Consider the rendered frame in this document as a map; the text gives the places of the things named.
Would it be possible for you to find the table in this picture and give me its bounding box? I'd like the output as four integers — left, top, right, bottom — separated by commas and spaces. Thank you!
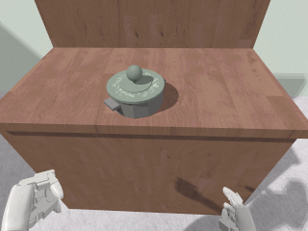
0, 0, 308, 216

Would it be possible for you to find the left robot hand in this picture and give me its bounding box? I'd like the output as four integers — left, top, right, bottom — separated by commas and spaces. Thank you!
1, 169, 64, 231

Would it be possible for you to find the lid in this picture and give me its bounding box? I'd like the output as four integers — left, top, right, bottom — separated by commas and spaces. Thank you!
106, 68, 165, 104

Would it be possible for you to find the right robot hand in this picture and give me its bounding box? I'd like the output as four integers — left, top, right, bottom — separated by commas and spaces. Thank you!
218, 187, 257, 231

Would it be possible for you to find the pot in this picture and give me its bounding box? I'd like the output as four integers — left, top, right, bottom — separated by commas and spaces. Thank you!
103, 79, 167, 118

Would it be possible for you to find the knob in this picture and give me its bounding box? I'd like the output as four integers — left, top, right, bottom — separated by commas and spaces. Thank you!
126, 64, 143, 82

